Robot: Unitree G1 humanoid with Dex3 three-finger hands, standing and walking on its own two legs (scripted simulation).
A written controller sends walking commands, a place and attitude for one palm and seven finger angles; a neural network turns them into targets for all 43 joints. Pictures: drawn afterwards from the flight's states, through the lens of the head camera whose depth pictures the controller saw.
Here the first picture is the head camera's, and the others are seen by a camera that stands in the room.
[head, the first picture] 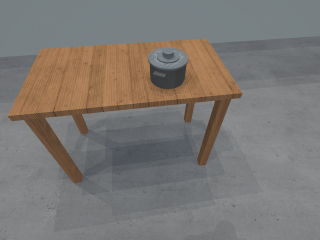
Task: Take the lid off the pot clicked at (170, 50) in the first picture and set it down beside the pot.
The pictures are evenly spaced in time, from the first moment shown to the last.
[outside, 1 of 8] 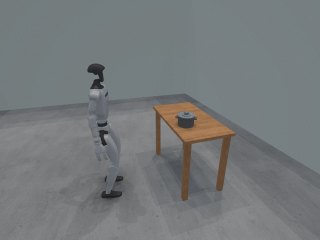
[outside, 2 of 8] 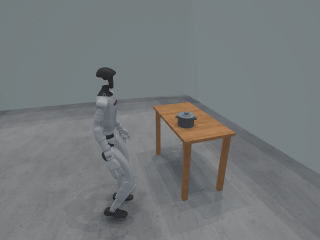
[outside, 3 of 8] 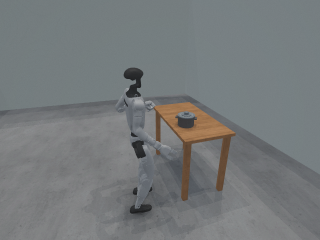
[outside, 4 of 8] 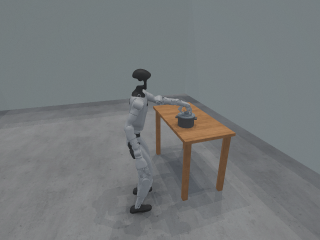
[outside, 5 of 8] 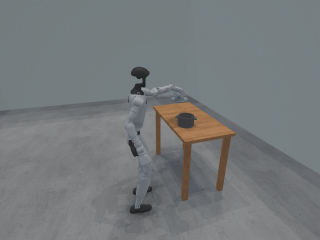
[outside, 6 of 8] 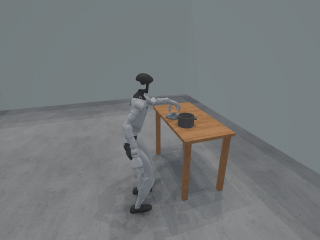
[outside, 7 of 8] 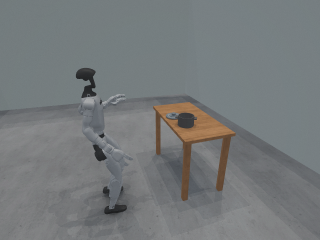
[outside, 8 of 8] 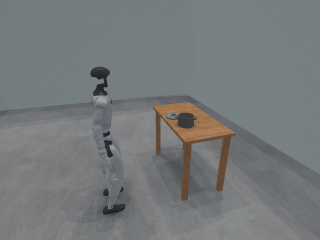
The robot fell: no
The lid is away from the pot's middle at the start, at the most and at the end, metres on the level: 0.00 0.24 0.24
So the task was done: yes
